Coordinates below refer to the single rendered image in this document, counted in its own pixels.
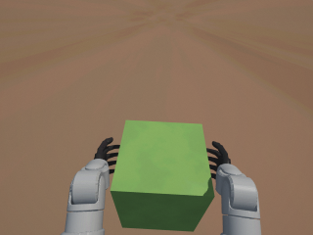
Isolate right robot hand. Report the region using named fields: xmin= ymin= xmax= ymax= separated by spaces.
xmin=206 ymin=141 xmax=231 ymax=179

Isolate left robot hand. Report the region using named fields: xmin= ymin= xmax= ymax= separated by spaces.
xmin=94 ymin=137 xmax=120 ymax=174

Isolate carton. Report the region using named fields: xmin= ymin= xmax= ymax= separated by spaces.
xmin=110 ymin=119 xmax=215 ymax=232

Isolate robot right forearm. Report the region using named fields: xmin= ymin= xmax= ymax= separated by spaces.
xmin=215 ymin=164 xmax=262 ymax=235

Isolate robot left forearm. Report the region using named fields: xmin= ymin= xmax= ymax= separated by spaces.
xmin=61 ymin=159 xmax=110 ymax=235

